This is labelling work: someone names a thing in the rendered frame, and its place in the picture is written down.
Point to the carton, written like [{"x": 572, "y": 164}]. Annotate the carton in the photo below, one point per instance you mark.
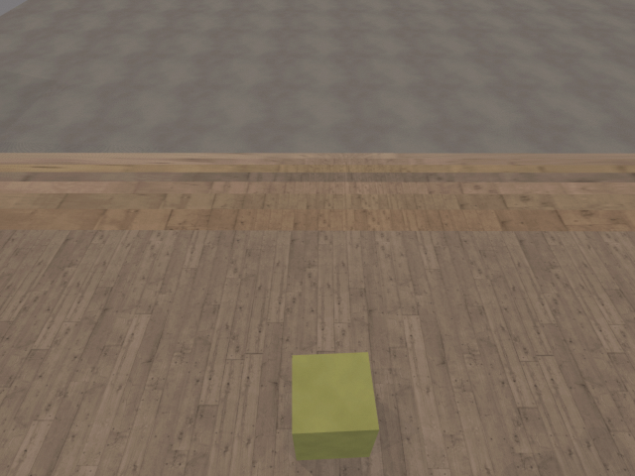
[{"x": 333, "y": 406}]

